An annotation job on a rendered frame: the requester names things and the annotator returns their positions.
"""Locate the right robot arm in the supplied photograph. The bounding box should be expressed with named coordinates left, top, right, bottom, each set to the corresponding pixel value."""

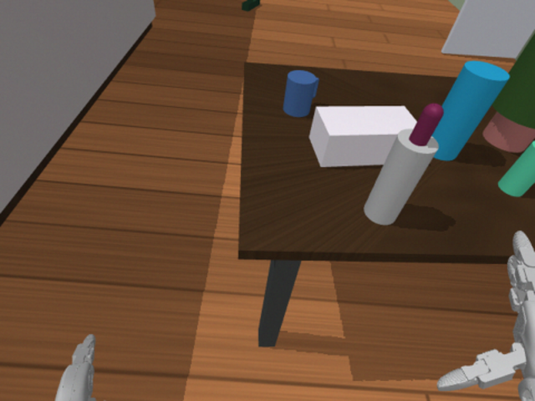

left=518, top=376, right=535, bottom=401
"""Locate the left robot hand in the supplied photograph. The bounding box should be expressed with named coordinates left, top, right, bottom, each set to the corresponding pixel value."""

left=55, top=334, right=95, bottom=401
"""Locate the potted plant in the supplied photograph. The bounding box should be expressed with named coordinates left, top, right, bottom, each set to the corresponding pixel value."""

left=483, top=34, right=535, bottom=153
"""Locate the right robot hand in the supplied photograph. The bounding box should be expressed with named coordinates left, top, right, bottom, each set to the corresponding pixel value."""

left=437, top=231, right=535, bottom=391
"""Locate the table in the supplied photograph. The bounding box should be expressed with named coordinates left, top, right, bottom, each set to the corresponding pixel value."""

left=238, top=62, right=535, bottom=347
